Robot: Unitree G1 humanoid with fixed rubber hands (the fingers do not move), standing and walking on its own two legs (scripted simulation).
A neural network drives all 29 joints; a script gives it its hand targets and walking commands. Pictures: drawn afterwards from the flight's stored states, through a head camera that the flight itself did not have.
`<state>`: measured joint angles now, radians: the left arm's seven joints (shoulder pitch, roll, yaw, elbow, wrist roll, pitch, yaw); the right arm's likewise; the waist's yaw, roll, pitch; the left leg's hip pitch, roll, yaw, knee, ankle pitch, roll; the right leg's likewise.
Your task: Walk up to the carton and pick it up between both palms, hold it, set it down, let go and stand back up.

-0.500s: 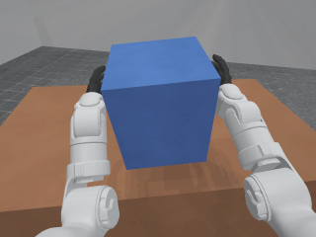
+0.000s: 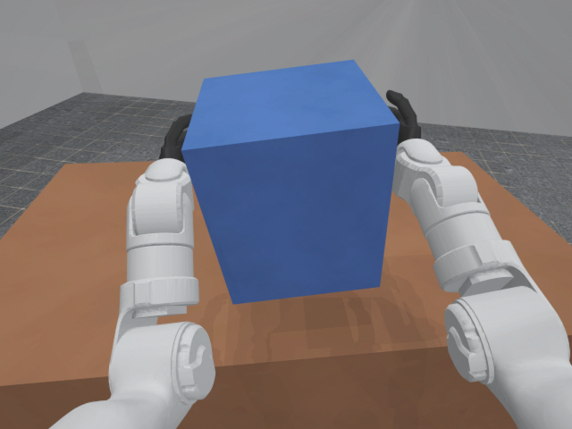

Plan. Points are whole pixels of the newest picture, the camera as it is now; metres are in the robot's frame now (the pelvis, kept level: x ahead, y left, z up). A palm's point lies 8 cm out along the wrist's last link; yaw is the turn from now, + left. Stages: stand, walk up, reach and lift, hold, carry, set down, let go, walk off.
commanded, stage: hold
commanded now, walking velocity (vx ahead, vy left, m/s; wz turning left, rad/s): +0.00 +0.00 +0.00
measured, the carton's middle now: (292, 183) +0.38 +0.00 +0.22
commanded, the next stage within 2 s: none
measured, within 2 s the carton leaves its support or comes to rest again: neither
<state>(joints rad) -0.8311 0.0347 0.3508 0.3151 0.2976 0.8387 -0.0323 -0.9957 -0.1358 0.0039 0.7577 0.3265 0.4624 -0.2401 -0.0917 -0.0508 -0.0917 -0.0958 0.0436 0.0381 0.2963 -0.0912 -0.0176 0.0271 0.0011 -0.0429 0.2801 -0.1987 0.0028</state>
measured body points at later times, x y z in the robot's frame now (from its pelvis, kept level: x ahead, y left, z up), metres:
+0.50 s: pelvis +0.00 +0.00 +0.00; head -0.08 +0.02 +0.44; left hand +0.39 +0.16 +0.26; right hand +0.39 -0.15 +0.28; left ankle +0.05 +0.13 -0.75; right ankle -0.02 -0.11 -0.75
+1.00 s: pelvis +0.00 +0.00 +0.00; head -0.08 +0.03 +0.44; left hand +0.39 +0.16 +0.25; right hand +0.39 -0.15 +0.28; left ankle +0.05 +0.13 -0.75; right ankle -0.02 -0.11 -0.75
